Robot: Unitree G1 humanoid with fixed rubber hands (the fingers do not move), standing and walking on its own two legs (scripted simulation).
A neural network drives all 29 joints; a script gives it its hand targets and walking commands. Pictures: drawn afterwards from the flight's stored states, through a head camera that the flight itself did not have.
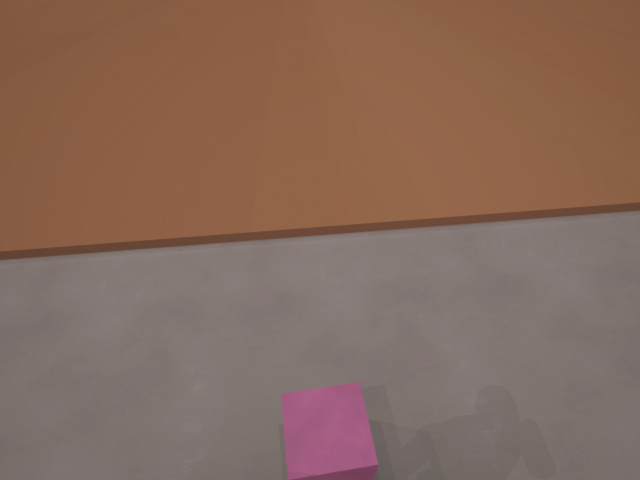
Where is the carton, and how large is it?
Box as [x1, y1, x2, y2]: [281, 382, 377, 479]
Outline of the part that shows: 359,382 281,394 288,479 373,479 377,467 377,461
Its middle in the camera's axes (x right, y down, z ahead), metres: +0.03 +0.54 +1.05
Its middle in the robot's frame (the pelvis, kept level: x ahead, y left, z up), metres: +0.39 +0.01 -0.66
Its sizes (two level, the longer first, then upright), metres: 0.210 0.200 0.250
